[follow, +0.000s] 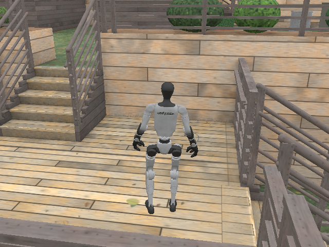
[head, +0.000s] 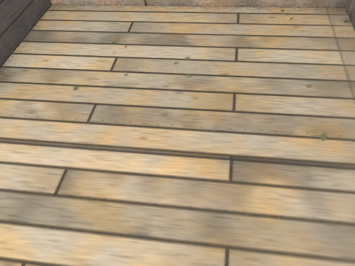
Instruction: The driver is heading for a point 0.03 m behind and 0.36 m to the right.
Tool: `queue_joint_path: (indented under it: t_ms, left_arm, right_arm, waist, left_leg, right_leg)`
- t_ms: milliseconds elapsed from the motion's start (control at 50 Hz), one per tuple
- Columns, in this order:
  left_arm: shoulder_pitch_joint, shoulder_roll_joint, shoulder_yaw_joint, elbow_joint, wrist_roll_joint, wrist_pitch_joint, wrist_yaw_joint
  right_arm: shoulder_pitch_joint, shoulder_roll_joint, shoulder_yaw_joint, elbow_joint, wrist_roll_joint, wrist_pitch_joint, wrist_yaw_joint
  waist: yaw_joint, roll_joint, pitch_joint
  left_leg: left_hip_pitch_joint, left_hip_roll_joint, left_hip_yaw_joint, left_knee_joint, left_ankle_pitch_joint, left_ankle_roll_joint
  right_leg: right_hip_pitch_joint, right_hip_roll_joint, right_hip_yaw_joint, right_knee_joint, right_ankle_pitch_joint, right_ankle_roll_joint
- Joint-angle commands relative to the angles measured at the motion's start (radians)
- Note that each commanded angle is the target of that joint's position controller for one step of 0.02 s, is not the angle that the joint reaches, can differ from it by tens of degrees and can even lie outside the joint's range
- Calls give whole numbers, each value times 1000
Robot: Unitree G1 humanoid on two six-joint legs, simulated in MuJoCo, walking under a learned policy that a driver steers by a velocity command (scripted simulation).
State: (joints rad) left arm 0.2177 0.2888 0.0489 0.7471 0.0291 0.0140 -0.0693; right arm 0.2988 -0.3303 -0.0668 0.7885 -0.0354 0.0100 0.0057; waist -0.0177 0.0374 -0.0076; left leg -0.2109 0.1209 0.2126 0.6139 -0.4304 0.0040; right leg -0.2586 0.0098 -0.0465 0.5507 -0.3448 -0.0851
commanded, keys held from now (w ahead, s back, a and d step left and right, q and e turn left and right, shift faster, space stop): w+e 0.20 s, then e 0.70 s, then w+e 0.10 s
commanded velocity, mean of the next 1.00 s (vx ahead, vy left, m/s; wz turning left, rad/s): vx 0.20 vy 0.00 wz -0.59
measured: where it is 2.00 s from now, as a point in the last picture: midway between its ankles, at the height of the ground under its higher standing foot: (270, 255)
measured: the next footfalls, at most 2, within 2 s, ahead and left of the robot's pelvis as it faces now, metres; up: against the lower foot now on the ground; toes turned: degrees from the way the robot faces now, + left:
left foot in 0.42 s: +0.39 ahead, +0.03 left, +0.00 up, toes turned -16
right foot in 0.88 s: +0.26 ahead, -0.15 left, +0.00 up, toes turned -33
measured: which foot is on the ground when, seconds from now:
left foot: up 0.00-0.40, down 0.42-0.88, up 0.90-1.00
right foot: down 0.00-0.42, up 0.44-0.86, down 0.88-1.00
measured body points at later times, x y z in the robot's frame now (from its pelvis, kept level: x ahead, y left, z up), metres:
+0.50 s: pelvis +0.22 -0.02 -0.01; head +0.27 -0.02 +0.43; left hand +0.31 +0.26 -0.14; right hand +0.34 -0.31 -0.10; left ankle +0.35 +0.04 -0.73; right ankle +0.03 -0.08 -0.66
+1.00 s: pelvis +0.26 -0.06 +0.01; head +0.26 -0.10 +0.45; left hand +0.53 +0.09 -0.08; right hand +0.18 -0.34 -0.12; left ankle +0.35 +0.05 -0.68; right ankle +0.23 -0.13 -0.73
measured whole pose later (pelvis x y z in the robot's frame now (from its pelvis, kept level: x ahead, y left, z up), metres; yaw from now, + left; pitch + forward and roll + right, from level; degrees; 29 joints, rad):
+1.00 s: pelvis +0.26 -0.06 +0.01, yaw -36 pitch +0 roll +2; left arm 0.21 0.27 0.05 0.71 0.02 0.05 -0.01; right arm 0.23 -0.31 -0.05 0.72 -0.04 0.05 0.00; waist -0.02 0.05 0.05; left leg -0.46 0.05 0.06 0.94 -0.41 -0.03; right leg -0.27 0.05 0.03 0.52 -0.25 -0.08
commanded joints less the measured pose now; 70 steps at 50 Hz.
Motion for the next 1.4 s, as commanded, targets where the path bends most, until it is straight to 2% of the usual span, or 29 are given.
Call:
queue_joint_path:
  t_ms: [20, 60, 120, 320, 400, 420, 440, 460, 480, 500, 520, 560, 620, 700, 840, 860, 880, 900, 920, 940, 980, 1020, 1060, 1260, 1300, 1340, 1360, 1380, 1400]
  left_arm:
    - [239, 240, 56, -5, -1, -24, 37]
    - [160, 182, 44, -3, -12, -30, 52]
    - [143, 132, 29, -1, -22, -61, 59]
    - [288, 139, 39, 82, -20, -55, 81]
    - [170, 177, 51, 51, -27, -61, 87]
    - [147, 150, 46, 31, -43, -69, 80]
    - [206, 36, 23, 2, -47, -68, 83]
    - [365, 93, 39, 3, -53, -49, 95]
    - [357, 137, 47, 54, -18, -23, 99]
    - [266, 138, 49, 51, -5, -10, 86]
    - [226, 118, 48, 43, -5, 0, 76]
    - [201, 86, 42, 38, -2, 28, 54]
    - [149, 75, 37, 14, -9, 40, 44]
    - [36, 62, 23, -38, -4, 57, 27]
    - [-35, 71, 16, -94, -10, 47, 25]
    - [-4, 77, 19, -83, -11, 38, 30]
    - [28, 119, 29, -75, -5, 25, 40]
    - [12, 250, 56, -115, -4, 18, 51]
    - [104, 272, 78, -85, -2, 21, 62]
    - [105, 227, 66, -65, -3, 24, 68]
    - [5, 168, 50, -80, -11, 27, 75]
    - [14, 142, 41, -74, -15, 10, 71]
    - [59, 152, 47, -50, -17, -13, 62]
    - [150, 176, 71, -25, -4, -58, 38]
    - [109, 179, 75, -40, -1, -65, 38]
    - [51, 146, 64, -50, -12, -64, 43]
    - [65, 89, 47, -51, -28, -74, 51]
    - [50, 10, 22, -96, -51, -83, 54]
    - [71, 81, 30, -90, -23, -72, 63]
  right_arm:
    - [-207, -30, 7, -172, -23, -11, 19]
    - [-173, -98, -11, -150, 3, -39, 38]
    - [-121, -90, -11, -94, -19, -45, 40]
    - [-357, -10, 26, -186, 14, -41, 26]
    - [-81, -88, 2, -106, 16, -56, -15]
    - [49, -123, -6, -84, 2, -74, -29]
    - [118, -183, -9, -91, -14, -78, -39]
    - [54, -218, -24, -117, 11, -60, -32]
    - [-41, -125, -9, -148, 28, -45, -28]
    - [-101, -41, 16, -157, 32, -41, -30]
    - [-129, -14, 27, -154, 21, -35, -32]
    - [-120, -34, 23, -131, 17, -37, -40]
    - [-93, -50, 15, -112, 9, -47, -36]
    - [-108, -65, 8, -110, 6, -33, -33]
    - [-83, -129, -17, -100, 10, 3, -20]
    - [-66, -123, -18, -93, 10, 8, -19]
    - [-25, -101, -19, -82, 3, 13, -9]
    - [-19, -7, 7, -142, 14, 25, -4]
    - [-120, -75, -4, -171, -1, 40, -20]
    - [-130, -66, -6, -174, 5, 46, -15]
    - [-128, -85, -15, -162, -3, 27, 1]
    - [-106, -95, -21, -136, -25, 12, 14]
    - [-116, -72, -18, -135, -18, 7, 21]
    - [-257, -48, -3, -178, 3, -23, 25]
    - [-205, -55, -3, -170, 12, -37, 16]
    - [-51, -57, -6, -120, 13, -57, -2]
    - [53, -116, -18, -102, 3, -70, -19]
    - [153, -239, -40, -104, -26, -74, -31]
    - [118, -252, -51, -85, -25, -68, -31]
  waist:
    - [136, -241, 129]
    - [59, -166, 160]
    - [31, -127, 80]
    - [86, -143, 69]
    - [-47, -127, -39]
    - [-104, -86, -122]
    - [-74, 133, -253]
    - [19, 285, -404]
    - [49, 116, -301]
    - [38, 43, -160]
    - [46, 29, -101]
    - [49, 94, -46]
    - [49, 76, -64]
    - [35, 100, -47]
    - [19, 93, -25]
    - [30, 60, -30]
    - [40, -71, -25]
    - [21, -389, -13]
    - [95, -240, 8]
    - [71, -202, 16]
    - [31, -201, 54]
    - [31, -166, 31]
    - [34, -119, 12]
    - [83, -158, 48]
    - [43, -158, 45]
    - [-60, -107, 36]
    - [-102, -2, -27]
    - [-129, 233, -104]
    - [-65, 195, -28]
  left_leg:
    - [-668, -108, -168, 457, -168, 15]
    - [-614, -35, -227, 421, 68, 17]
    - [-505, -40, -211, 377, 198, -9]
    - [-387, -143, -167, 61, 355, -23]
    - [30, -178, -198, -126, 430, 43]
    - [247, -59, -278, -163, 552, 67]
    - [448, 249, -519, -86, 991, 109]
    - [458, 390, -830, -148, 1096, 243]
    - [316, 337, -740, -189, 885, 241]
    - [181, 261, -583, -224, 762, 223]
    - [105, 208, -483, -265, 685, 201]
    - [5, 154, -354, -305, 709, 204]
    - [-2, 168, -286, -313, 734, 227]
    - [-32, 178, -221, -350, 470, 220]
    - [-74, 201, -145, -252, 247, 152]
    - [-104, 186, -116, -182, 246, 110]
    - [-159, 130, -55, -28, 176, 36]
    - [-395, -39, 23, 228, -169, -58]
    - [-423, -83, -159, 379, -206, -53]
    - [-452, -63, -216, 413, -124, -45]
    - [-477, -59, -223, 379, 45, -32]
    - [-461, -70, -222, 388, 118, -37]
    - [-466, -74, -227, 352, 151, -42]
    - [-318, -109, -236, 40, 144, -32]
    - [-158, -126, -244, -35, 138, -14]
    - [135, -142, -234, -190, 198, 8]
    - [314, -18, -358, -264, 96, 28]
    - [446, 264, -769, -430, -266, 104]
    - [321, 334, -971, -487, -407, 165]
  right_leg:
    - [253, -366, 832, -485, -591, -210]
    - [221, -283, 621, -449, -346, -186]
    - [265, -170, 423, -414, 96, -145]
    - [233, -108, 322, -205, 844, -99]
    - [159, -48, 354, 49, 942, 2]
    - [57, 9, 340, 252, 744, 27]
    - [-94, 125, 220, 565, -107, 41]
    - [-184, 184, 191, 771, -310, 46]
    - [-196, 100, 195, 815, -217, 49]
    - [-207, 74, 159, 785, -164, 64]
    - [-203, 45, 144, 749, -134, 79]
    - [-171, 29, 112, 712, -100, 98]
    - [-177, 27, 99, 633, -86, 98]
    - [-174, -18, 62, 447, -19, 92]
    - [17, 5, -25, 75, -13, 52]
    - [88, 21, -12, -20, 21, 38]
    - [141, -48, 136, -184, 79, 22]
    - [180, -350, 592, -330, 142, -89]
    - [104, -374, 612, -305, 141, -197]
    - [116, -313, 548, -313, -19, -198]
    - [122, -204, 485, -393, -289, -140]
    - [166, -169, 454, -393, -163, -139]
    - [210, -163, 448, -387, -101, -144]
    - [115, -152, 526, -321, -78, -175]
    - [28, -137, 548, -290, -48, -146]
    - [-133, -69, 516, -176, -28, -92]
    - [-224, 16, 422, 18, -77, -54]
    - [-393, 160, 235, 331, -237, -12]
    - [-481, 115, 210, 476, -216, -18]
